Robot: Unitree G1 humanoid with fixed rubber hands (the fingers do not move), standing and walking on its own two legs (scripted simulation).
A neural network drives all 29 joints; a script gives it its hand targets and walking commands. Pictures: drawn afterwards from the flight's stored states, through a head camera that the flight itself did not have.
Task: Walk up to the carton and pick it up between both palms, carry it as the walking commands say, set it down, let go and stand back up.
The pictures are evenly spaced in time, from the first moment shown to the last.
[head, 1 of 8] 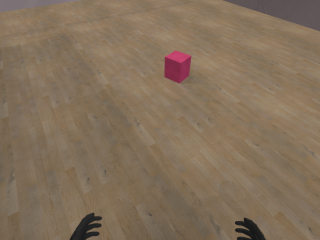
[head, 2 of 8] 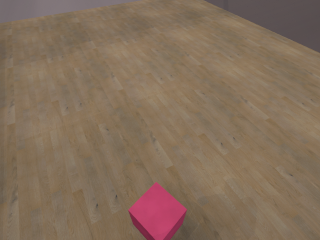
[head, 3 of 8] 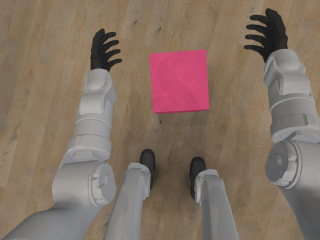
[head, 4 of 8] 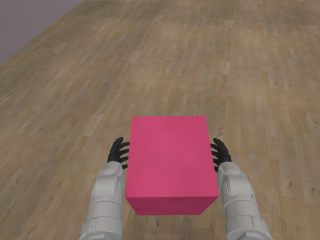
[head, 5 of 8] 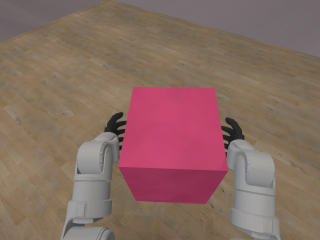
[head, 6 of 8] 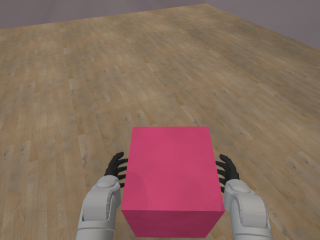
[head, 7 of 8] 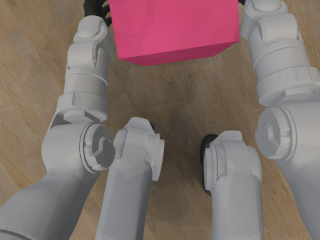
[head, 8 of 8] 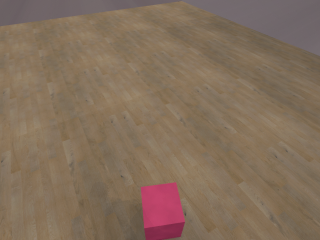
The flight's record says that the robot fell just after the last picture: no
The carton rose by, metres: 0.69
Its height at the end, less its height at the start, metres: +0.00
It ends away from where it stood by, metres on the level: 0.89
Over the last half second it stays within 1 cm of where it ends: yes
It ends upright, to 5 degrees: yes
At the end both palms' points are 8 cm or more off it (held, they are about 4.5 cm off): yes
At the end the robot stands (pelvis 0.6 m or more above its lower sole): yes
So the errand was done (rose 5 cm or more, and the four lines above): yes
